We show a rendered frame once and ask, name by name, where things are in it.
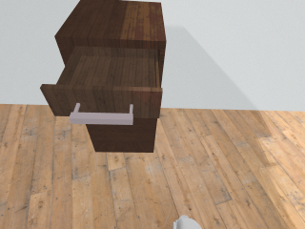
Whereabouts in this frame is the drawer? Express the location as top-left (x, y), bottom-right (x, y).
top-left (40, 46), bottom-right (163, 118)

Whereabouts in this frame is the robot right thigh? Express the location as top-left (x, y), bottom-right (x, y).
top-left (173, 218), bottom-right (202, 229)

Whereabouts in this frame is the cabinet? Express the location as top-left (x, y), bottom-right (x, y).
top-left (54, 0), bottom-right (167, 153)

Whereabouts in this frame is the handle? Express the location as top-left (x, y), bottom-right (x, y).
top-left (69, 103), bottom-right (133, 125)

